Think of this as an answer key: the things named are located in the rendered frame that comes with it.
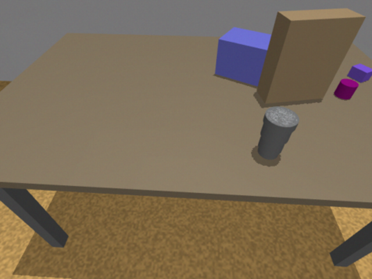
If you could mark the table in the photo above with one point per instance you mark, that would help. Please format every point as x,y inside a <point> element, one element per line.
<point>147,115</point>

